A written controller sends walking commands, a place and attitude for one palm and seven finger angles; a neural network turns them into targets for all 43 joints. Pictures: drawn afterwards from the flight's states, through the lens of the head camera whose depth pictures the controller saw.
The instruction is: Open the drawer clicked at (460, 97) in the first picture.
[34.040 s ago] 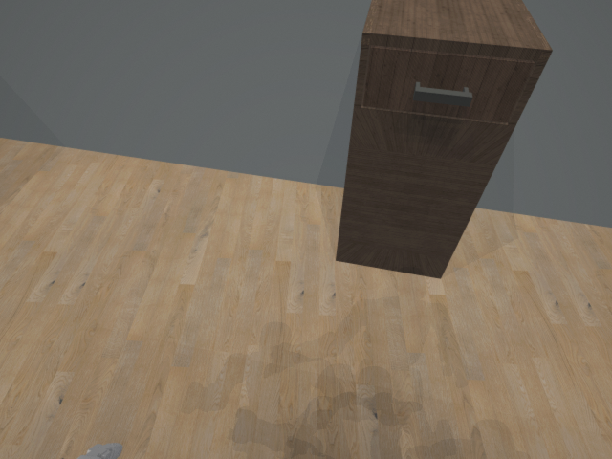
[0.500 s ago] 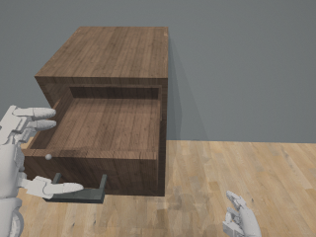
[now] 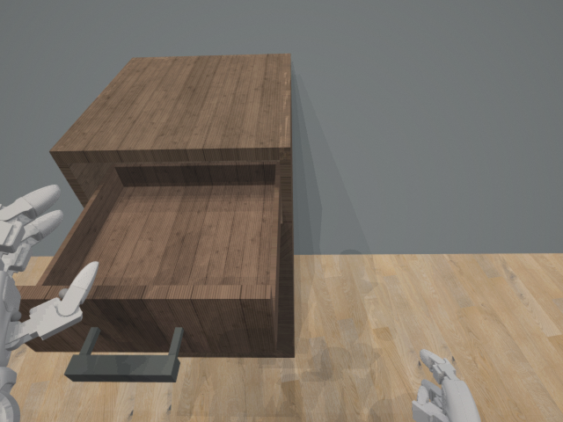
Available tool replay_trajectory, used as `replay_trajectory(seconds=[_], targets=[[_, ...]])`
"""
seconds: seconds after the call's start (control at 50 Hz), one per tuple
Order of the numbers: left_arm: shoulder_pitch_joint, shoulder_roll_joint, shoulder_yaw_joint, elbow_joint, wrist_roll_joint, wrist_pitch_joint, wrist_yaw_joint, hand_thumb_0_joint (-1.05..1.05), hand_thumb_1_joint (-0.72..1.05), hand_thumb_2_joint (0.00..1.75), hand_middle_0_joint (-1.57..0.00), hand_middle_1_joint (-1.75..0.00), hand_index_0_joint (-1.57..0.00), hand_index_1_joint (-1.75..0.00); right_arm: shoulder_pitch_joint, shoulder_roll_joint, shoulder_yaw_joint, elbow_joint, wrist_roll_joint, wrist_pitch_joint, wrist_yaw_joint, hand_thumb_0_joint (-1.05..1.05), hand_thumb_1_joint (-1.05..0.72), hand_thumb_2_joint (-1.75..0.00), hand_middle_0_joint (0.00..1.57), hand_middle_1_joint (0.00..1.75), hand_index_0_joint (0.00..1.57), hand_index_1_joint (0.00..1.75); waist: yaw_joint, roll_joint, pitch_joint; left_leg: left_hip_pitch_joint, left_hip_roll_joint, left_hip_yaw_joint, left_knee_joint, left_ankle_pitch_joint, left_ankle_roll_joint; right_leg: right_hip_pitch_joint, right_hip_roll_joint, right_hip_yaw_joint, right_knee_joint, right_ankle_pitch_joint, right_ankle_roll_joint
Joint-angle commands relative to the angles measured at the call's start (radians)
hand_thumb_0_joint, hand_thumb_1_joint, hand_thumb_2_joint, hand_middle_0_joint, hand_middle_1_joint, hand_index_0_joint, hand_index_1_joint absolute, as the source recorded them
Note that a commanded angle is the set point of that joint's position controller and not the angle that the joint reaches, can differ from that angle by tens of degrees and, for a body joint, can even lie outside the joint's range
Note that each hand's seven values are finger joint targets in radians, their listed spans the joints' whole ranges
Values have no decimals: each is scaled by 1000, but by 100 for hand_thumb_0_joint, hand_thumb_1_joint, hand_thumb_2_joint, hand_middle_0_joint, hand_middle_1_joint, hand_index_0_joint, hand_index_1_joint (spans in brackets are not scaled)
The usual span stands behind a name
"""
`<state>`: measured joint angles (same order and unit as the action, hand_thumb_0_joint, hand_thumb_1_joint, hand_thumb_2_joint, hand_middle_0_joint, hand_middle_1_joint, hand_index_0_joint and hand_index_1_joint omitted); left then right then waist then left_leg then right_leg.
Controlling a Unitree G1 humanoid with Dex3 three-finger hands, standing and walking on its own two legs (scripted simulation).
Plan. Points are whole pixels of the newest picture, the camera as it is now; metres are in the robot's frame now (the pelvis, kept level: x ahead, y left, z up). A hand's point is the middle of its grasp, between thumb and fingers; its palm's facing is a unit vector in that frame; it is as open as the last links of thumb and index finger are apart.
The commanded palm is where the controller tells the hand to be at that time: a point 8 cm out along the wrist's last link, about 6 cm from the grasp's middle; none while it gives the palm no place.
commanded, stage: draw the hand back to the body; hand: left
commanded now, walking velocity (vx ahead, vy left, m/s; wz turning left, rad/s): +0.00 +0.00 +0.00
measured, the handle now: (129, 351) +0.20 +0.24 +0.03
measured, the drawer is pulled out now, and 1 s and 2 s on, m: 0.28 0.28 0.28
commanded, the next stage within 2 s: step back with the hand held close in 0.28 s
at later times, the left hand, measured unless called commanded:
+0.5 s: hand (49, 296) +0.17 +0.24 +0.21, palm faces +0.43 -0.79 -0.45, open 7.4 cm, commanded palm +0.12 +0.27 +0.22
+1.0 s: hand (12, 345) +0.13 +0.24 +0.20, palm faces +0.38 -0.78 -0.50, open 7.4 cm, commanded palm +0.07 +0.29 +0.22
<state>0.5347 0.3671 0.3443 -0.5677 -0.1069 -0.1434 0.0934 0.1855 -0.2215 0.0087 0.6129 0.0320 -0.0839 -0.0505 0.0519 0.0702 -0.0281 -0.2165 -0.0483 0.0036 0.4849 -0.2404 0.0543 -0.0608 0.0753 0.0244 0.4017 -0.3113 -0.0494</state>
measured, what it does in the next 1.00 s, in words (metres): shifts its weight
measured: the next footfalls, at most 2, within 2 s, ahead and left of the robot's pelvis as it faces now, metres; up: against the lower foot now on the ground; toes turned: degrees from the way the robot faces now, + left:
left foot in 1.32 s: -0.06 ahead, +0.14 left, +0.00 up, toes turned -1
right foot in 1.54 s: -0.16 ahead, -0.10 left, +0.00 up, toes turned -4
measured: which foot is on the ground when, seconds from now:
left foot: down 0.00-1.00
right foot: down 0.00-1.00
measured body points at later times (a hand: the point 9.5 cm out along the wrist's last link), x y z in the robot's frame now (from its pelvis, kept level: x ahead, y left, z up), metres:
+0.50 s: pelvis -0.02 -0.01 +0.00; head -0.03 -0.03 +0.45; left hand +0.14 +0.28 +0.23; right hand +0.17 -0.23 -0.08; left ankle +0.01 +0.08 -0.74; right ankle -0.06 -0.09 -0.74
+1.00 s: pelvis -0.08 +0.02 -0.01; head -0.05 +0.02 +0.44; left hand +0.10 +0.29 +0.23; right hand +0.09 -0.22 -0.09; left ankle +0.01 +0.08 -0.74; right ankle -0.10 -0.09 -0.73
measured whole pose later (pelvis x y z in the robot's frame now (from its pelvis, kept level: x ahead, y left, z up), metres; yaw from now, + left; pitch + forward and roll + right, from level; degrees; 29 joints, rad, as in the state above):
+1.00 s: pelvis -0.08 +0.02 -0.01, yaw -3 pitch +1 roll -1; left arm 0.59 0.44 0.48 -0.71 -0.06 -0.22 0.15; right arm 0.22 -0.20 0.00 0.55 -0.02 -0.11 -0.05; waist 0.00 0.01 0.02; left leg -0.43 -0.04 0.06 0.55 -0.15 0.08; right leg -0.31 0.05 0.02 0.65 -0.44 0.00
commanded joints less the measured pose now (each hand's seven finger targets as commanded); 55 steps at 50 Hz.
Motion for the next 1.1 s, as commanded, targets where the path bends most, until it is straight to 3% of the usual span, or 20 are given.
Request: replay_trajectory(seconds=[0.0, 0.04, 0.12, 0.14, 0.32, 0.36, 0.38, 0.42, 0.5, 0.56, 0.62, 0.64, 0.7, 0.74, 0.84, 0.9, 1.02, 1.04, 1.06, 1.08], targets=[[-50, 160, 119, -171, -9, -55, 14, 0, 80, 86, -21, -37, -21, -37, -131, -97, -35, -163, -1, -40, -4, 0, -90, -90, 20, 30, 20, 30, -3, -30, -58, 175, 83, -26, -38, 253, -31, -151, -76, -24, -72, 310, 20], [-94, 176, 118, -223, -6, -57, 12, 0, 87, 88, -20, -32, -20, -32, -137, -97, -33, -170, -1, -45, -4, 0, -90, -90, 20, 30, 20, 30, -4, -1, -53, 176, 85, -28, -40, 248, -34, -149, -77, -16, -77, 302, 18], [-78, 172, 116, -203, -8, -50, 13, 0, 90, 90, -20, -30, -20, -30, -137, -94, -31, -175, -1, -38, -1, 0, -90, -90, 20, 30, 20, 30, -1, -35, -58, 168, 84, -31, -47, 247, -32, -136, -80, -18, -73, 313, 20], [-95, 179, 122, -222, -7, -53, 13, 0, 90, 90, -20, -30, -20, -30, -142, -96, -32, -172, -2, -41, -4, 0, -90, -90, 20, 30, 20, 30, 1, 14, -66, 177, 82, -26, -43, 247, -33, -135, -81, -12, -80, 312, 18], [-88, 174, 119, -186, -12, -56, 14, 0, 90, 90, -20, -30, -20, -30, -149, -94, -32, -176, 0, -35, -4, 0, -90, -90, 20, 30, 20, 30, 0, -42, -30, 158, 81, -34, -61, 163, -29, -154, -81, -10, -105, 223, 22], [-79, 173, 124, -179, -8, -63, 16, 0, 90, 90, -20, -30, -20, -30, -147, -95, -34, -164, -4, -38, -6, 0, -90, -90, 20, 30, 20, 30, 1, 2, -32, 166, 76, -28, -53, 165, -29, -155, -79, -8, -115, 227, 19], [-227, 338, 284, -279, 11, -97, 24, 0, 90, 90, -20, -30, -20, -30, -107, -105, -30, -208, 7, -30, -1, 0, -90, -90, 20, 30, 20, 30, -25, -3, 39, 124, 89, -60, -16, 108, -3, -256, -133, 147, -160, 298, 21], [-118, 217, 194, -145, 23, -104, 6, 0, 90, 90, -20, -30, -20, -30, -107, -102, -36, -178, 1, -20, 4, 0, -90, -90, 20, 30, 20, 30, -44, -96, 20, 125, 82, -66, 27, 117, 0, -249, -158, 170, -153, 400, 32], [-44, 177, 156, -130, 33, -112, -6, 0, 90, 90, -20, -30, -20, -30, -90, -122, -52, -198, 3, -7, 13, 0, -90, -90, 20, 30, 20, 30, -46, -70, -68, 126, 106, -59, 20, 248, 2, -193, -151, 121, -79, 460, 54], [-3, 206, 182, -185, 34, -115, 2, 0, 90, 90, -20, -30, -20, -30, -96, -121, -58, -216, 4, 3, 12, 0, -90, -90, 20, 30, 20, 30, -43, -53, -95, 111, 129, -72, -1, 316, 3, -183, -138, 102, -38, 421, 49], [41, 251, 235, -242, 32, -115, 14, 0, 90, 90, -20, -30, -20, -30, -101, -113, -66, -234, 8, 10, 8, 0, -90, -90, 20, 30, 20, 30, -42, -68, -115, 73, 144, -82, -6, 308, 0, -179, -139, 108, -13, 375, 40], [37, 276, 253, -281, 33, -123, 18, 0, 90, 90, -20, -30, -20, -30, -101, -119, -66, -239, 3, 8, 5, 0, -90, -90, 20, 30, 20, 30, -40, -23, -119, 57, 144, -88, -14, 307, -4, -177, -138, 106, -5, 360, 32], [99, 265, 265, -285, 28, -129, 25, 0, 90, 90, -20, -30, -20, -30, -88, -108, -65, -238, 1, 12, 5, 0, -90, -90, 20, 30, 20, 30, -44, -28, -133, 7, 161, -105, -29, 288, 2, -157, -119, 87, 31, 314, 33], [92, 283, 282, -326, 28, -135, 30, 0, 90, 90, -20, -30, -20, -30, -86, -117, -68, -244, 0, 3, 1, 0, -90, -90, 20, 30, 20, 30, -41, 36, -144, -16, 182, -131, -56, 274, 2, -151, -105, 69, 71, 262, 32], [73, 263, 285, -340, 39, -136, 44, 0, 90, 90, -20, -30, -20, -30, -55, -119, -68, -235, -25, -34, -4, 0, -90, -90, 20, 30, 20, 30, -44, 110, -96, -180, 273, -204, -191, 24, 38, -135, -51, 8, 246, -63, 44], [67, 206, 249, -325, 45, -132, 71, 0, 90, 90, -20, -30, -20, -30, -10, -120, -67, -207, -56, -67, -16, 0, -90, -90, 20, 30, 20, 30, -59, 79, -79, -233, 295, -231, -205, -17, 61, -138, -31, -14, 319, -154, 49], [17, 202, 236, -336, 46, -129, 84, 0, 90, 90, -20, -30, -20, -30, -18, -122, -61, -178, -55, -98, -16, 0, -90, -90, 20, 30, 20, 30, -68, 73, -93, -229, 254, -222, -172, -195, 36, -109, -32, -39, 164, -103, 43], [3, 228, 254, -360, 49, -128, 88, 0, 90, 90, -20, -30, -20, -30, -21, -129, -65, -178, -56, -95, -17, 0, -90, -90, 20, 30, 20, 30, -66, 43, -103, -235, 237, -205, -131, -242, 23, -103, -44, -27, 125, -90, 30], [37, 194, 228, -318, 47, -123, 84, 0, 90, 90, -20, -30, -20, -30, -21, -127, -60, -178, -56, -87, -18, 0, -90, -90, 20, 30, 20, 30, -69, 10, -84, -269, 196, -184, -84, -356, 7, -135, -68, -7, 95, -104, 8], [34, 207, 237, -320, 49, -118, 84, 0, 90, 90, -20, -30, -20, -30, -38, -116, -61, -194, -48, -82, -16, 0, -90, -90, 20, 30, 20, 30, -72, -52, -45, -262, 144, -134, 17, -392, -22, -225, -133, 78, -1, -190, -28]])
